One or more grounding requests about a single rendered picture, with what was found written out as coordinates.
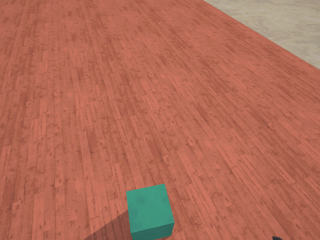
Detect carton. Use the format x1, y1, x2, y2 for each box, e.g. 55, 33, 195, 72
126, 184, 175, 240

